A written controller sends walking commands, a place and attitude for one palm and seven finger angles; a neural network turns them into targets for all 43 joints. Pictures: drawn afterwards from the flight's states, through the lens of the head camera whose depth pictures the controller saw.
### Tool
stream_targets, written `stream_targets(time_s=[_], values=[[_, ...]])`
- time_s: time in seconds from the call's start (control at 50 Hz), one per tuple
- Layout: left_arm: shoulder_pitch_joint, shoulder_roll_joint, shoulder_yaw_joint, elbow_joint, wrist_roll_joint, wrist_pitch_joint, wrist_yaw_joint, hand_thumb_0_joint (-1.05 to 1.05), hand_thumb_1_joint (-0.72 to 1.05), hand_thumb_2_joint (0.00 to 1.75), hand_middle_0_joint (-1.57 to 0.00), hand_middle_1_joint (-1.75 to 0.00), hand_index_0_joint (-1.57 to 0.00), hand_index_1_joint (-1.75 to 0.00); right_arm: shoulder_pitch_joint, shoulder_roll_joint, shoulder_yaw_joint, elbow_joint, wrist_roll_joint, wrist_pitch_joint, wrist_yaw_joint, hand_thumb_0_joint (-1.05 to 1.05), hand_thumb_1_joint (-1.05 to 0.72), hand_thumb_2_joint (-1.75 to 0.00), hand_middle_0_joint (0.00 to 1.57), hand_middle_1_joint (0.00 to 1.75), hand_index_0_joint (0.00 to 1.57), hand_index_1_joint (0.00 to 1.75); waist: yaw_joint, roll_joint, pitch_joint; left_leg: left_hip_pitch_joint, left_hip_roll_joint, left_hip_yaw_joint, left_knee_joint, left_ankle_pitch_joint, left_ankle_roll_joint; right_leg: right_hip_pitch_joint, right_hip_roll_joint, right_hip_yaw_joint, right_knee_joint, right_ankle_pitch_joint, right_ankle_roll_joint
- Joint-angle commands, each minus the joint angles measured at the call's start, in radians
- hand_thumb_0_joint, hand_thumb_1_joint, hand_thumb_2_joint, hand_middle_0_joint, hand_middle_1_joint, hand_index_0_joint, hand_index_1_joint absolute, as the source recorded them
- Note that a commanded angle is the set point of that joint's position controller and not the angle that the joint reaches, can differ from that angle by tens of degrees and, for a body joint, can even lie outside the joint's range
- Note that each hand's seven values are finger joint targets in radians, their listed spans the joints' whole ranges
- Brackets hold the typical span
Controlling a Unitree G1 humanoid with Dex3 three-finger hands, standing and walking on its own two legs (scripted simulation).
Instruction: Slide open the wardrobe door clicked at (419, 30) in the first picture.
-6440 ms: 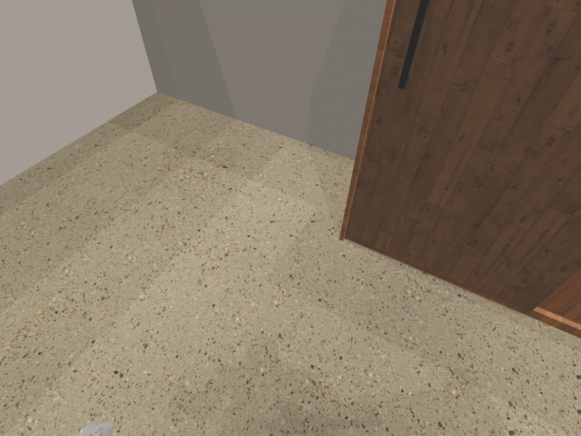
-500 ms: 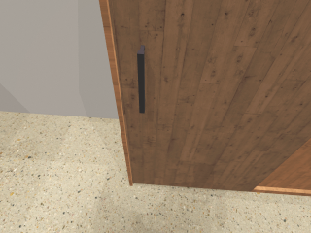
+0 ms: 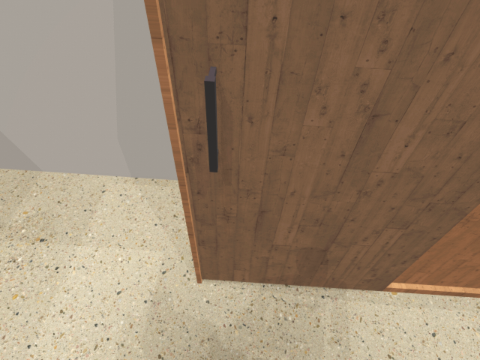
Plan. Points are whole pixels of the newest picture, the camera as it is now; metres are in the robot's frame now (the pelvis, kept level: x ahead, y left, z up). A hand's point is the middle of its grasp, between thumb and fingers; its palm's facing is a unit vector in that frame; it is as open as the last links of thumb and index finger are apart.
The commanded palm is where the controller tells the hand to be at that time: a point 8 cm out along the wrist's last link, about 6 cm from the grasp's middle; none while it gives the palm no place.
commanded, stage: look again from close up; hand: left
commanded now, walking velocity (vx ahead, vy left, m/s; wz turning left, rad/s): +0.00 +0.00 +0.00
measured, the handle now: (213, 124) +0.51 +0.09 +0.12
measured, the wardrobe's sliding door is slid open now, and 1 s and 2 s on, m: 0.00 0.00 0.00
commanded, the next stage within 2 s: raise the hand with hooked fingers in 0.32 s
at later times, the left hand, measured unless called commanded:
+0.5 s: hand out of the picture +0.07 +0.19 -0.13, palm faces +0.18 -0.96 -0.21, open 7.4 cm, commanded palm +0.10 +0.23 -0.06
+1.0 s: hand (118, 337) +0.15 +0.19 +0.00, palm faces +0.08 -0.99 -0.07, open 9.5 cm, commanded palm +0.14 +0.25 +0.01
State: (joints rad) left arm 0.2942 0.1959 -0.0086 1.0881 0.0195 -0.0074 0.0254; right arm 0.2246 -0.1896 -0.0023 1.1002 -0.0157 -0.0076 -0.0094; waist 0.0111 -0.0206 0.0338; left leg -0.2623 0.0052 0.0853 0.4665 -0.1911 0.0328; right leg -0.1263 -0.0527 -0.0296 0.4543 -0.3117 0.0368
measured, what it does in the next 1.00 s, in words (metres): lowers itself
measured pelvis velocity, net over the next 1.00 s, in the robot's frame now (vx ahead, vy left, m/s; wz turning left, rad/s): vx -0.03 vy -0.04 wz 0.05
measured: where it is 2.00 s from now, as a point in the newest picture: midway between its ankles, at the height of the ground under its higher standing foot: outside the picture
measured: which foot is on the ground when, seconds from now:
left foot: down 0.00-1.00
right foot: down 0.00-1.00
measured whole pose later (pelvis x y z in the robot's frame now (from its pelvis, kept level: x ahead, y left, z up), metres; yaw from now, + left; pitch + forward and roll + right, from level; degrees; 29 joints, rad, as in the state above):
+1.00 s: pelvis -0.03 -0.04 -0.07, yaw +3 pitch +8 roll -3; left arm 0.40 0.27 0.26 0.02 -0.33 -0.45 -0.39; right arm 0.19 -0.25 -0.02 0.59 0.03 -0.25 -0.09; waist 0.05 0.02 -0.09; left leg -0.79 0.07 -0.05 1.03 -0.38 -0.02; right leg -0.60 0.00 -0.13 1.00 -0.55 -0.03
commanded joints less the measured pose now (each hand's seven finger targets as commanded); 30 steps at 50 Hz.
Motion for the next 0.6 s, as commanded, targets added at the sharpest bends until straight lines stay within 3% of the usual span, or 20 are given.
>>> stream_targets(time_s=[0.0,0.38,0.4,0.42,0.44,0.46,0.48,0.5,0.52,0.54,0.56,0.58], values=[[0.057,0.122,0.023,-0.029,-0.001,-0.014,0.009,0.0,0.9,0.9,-0.2,-0.3,-0.2,-0.3,0.016,-0.132,-0.021,-0.042,0.006,-0.022,-0.008,0.0,-0.9,-0.9,0.2,0.3,0.2,0.3,-0.004,0.025,0.012,0.061,0.106,-0.118,-0.103,0.053,0.004,-0.096,-0.061,0.052,-0.094,0.074,-0.061],[0.045,0.128,0.029,-0.027,-0.001,-0.017,0.006,0.0,0.9,0.9,-0.2,-0.3,-0.2,-0.3,0.008,-0.136,-0.023,-0.031,0.004,-0.024,-0.01,0.0,-0.9,-0.9,0.2,0.3,0.2,0.3,-0.001,0.019,-0.002,0.087,0.113,-0.111,-0.104,0.101,0.0,-0.091,-0.06,0.06,-0.105,0.107,-0.062],[0.085,0.076,0.012,-0.013,0.011,-0.027,0.047,0.0,0.9,0.9,-0.2,-0.3,-0.2,-0.3,-0.016,-0.127,-0.018,-0.089,0.012,-0.023,-0.005,0.0,-0.9,-0.9,0.2,0.3,0.2,0.3,-0.002,0.026,0.061,0.034,0.12,-0.089,0.07,0.163,-0.026,-0.136,-0.084,0.105,-0.131,0.237,-0.053],[-0.629,0.344,0.193,-1.558,-0.188,-0.237,0.045,0.0,0.88,0.89,-0.2,-0.32,-0.2,-0.32,0.026,-0.255,-0.052,-0.43,0.063,-0.16,-0.047,0.0,-0.9,-0.9,0.2,0.3,0.2,0.3,-0.116,0.182,-0.431,0.337,0.003,-0.079,-0.018,0.233,-0.011,-0.081,0.02,-0.031,0.002,0.335,-0.069],[-0.44,0.416,0.248,-1.512,-0.123,-0.233,0.089,0.0,0.85,0.88,-0.2,-0.33,-0.2,-0.33,-0.068,-0.156,-0.001,-0.399,0.063,-0.234,-0.092,0.0,-0.9,-0.9,0.2,0.3,0.2,0.3,-0.027,0.273,-0.357,0.367,0.04,-0.047,-0.02,0.225,-0.023,-0.136,0.034,-0.039,0.06,0.218,-0.07],[0.068,0.08,0.068,-1.265,-0.148,-0.121,0.083,0.0,0.83,0.87,-0.21,-0.34,-0.21,-0.34,-0.03,-0.135,-0.02,-0.416,0.054,-0.286,-0.079,0.0,-0.9,-0.9,0.2,0.3,0.2,0.3,-0.018,0.267,-0.302,0.292,0.06,-0.095,-0.053,0.208,-0.031,-0.194,0.045,-0.093,0.108,0.092,-0.065],[0.114,0.011,0.064,-1.141,-0.176,-0.083,0.076,0.0,0.81,0.86,-0.21,-0.36,-0.21,-0.36,-0.016,-0.138,-0.027,-0.38,0.076,-0.291,-0.077,0.0,-0.9,-0.9,0.2,0.3,0.2,0.3,-0.048,0.137,-0.181,0.188,0.043,-0.11,-0.038,0.091,-0.027,-0.241,0.05,-0.089,0.095,0.068,-0.05],[0.009,0.046,0.089,-1.207,-0.192,-0.134,0.053,0.0,0.78,0.85,-0.21,-0.37,-0.21,-0.37,-0.04,-0.171,-0.043,-0.446,0.067,-0.296,-0.076,0.0,-0.9,-0.9,0.2,0.3,0.2,0.3,-0.066,0.091,-0.058,0.073,0.024,-0.116,0.005,-0.009,-0.025,-0.289,0.048,-0.092,0.062,0.061,-0.043],[0.044,0.083,0.152,-1.111,-0.19,-0.192,0.026,0.0,0.76,0.84,-0.21,-0.39,-0.21,-0.39,-0.042,-0.186,-0.059,-0.45,0.047,-0.296,-0.075,0.0,-0.9,-0.9,0.2,0.3,0.2,0.3,-0.072,-0.017,-0.04,-0.003,0.016,-0.112,0.053,-0.054,-0.025,-0.352,0.054,-0.096,0.066,0.017,-0.039],[0.182,0.058,0.181,-0.986,-0.199,-0.251,-0.022,0.0,0.74,0.83,-0.21,-0.4,-0.21,-0.4,-0.045,-0.18,-0.07,-0.473,0.045,-0.289,-0.065,0.0,-0.9,-0.9,0.2,0.3,0.2,0.3,-0.031,-0.077,-0.005,-0.091,0.003,-0.105,0.096,-0.056,-0.036,-0.372,0.061,-0.106,0.092,-0.016,-0.046],[0.276,0.006,0.171,-0.885,-0.218,-0.326,-0.086,0.0,0.71,0.82,-0.21,-0.42,-0.21,-0.42,-0.068,-0.169,-0.074,-0.492,0.035,-0.284,-0.052,0.0,-0.9,-0.9,0.2,0.3,0.2,0.3,0.0,-0.167,-0.016,-0.166,0.005,-0.089,0.154,-0.052,-0.044,-0.443,0.068,-0.107,0.147,-0.041,-0.045],[0.306,0.004,0.191,-0.835,-0.238,-0.409,-0.158,0.0,0.69,0.81,-0.22,-0.43,-0.22,-0.43,-0.094,-0.169,-0.083,-0.509,0.028,-0.281,-0.038,0.0,-0.9,-0.9,0.2,0.3,0.2,0.3,0.021,-0.211,-0.021,-0.256,0.004,-0.083,0.216,-0.073,-0.05,-0.498,0.067,-0.097,0.209,-0.063,-0.045]])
